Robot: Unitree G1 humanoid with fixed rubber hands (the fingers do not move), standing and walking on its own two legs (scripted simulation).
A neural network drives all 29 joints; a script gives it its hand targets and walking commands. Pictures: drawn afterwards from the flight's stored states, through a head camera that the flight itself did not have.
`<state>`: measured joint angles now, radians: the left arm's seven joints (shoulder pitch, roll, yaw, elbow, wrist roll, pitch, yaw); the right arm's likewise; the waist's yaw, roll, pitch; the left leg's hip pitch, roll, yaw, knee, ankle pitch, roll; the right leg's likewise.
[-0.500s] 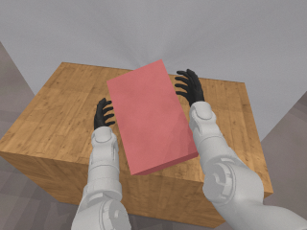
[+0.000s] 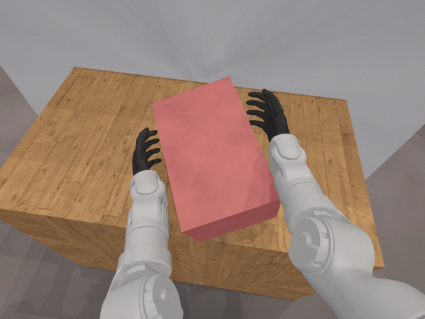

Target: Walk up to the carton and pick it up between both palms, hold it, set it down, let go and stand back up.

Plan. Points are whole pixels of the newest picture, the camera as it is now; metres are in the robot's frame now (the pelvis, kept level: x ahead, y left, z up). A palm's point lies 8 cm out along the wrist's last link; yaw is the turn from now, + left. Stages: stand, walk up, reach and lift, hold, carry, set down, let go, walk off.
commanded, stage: set down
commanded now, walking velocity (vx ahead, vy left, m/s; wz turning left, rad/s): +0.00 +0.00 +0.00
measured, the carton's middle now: (214, 160) +0.43 +0.03 -0.01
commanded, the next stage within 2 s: none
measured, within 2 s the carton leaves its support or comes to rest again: rests again in 1.48 s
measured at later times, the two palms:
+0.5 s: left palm (139, 181) +0.34 +0.17 +0.03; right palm (272, 143) +0.42 -0.08 +0.07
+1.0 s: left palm (139, 181) +0.34 +0.17 +0.03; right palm (273, 146) +0.42 -0.08 +0.07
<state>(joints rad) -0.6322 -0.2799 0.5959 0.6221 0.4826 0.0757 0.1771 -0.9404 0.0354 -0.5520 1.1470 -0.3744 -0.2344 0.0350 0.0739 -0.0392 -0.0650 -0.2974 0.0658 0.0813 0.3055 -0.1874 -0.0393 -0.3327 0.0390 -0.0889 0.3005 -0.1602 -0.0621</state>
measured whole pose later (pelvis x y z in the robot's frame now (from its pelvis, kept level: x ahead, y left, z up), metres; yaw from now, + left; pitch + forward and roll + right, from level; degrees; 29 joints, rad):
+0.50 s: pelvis -0.02 -0.01 +0.00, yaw +1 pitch +11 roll +1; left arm -0.67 -0.29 0.70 0.62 0.53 0.04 0.14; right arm -0.92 0.11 -0.64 1.06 -0.45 -0.23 0.04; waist 0.09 -0.05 -0.04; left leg -0.33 0.07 0.07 0.30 -0.16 -0.04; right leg -0.38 0.04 -0.10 0.33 -0.15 -0.08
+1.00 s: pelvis -0.02 -0.01 +0.00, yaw +1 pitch +11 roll +0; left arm -0.65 -0.28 0.66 0.63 0.55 0.07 0.15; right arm -0.90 0.10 -0.69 1.08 -0.48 -0.22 0.08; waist 0.08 -0.06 -0.06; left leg -0.34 0.07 0.08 0.31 -0.16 -0.04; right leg -0.37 0.04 -0.10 0.32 -0.15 -0.07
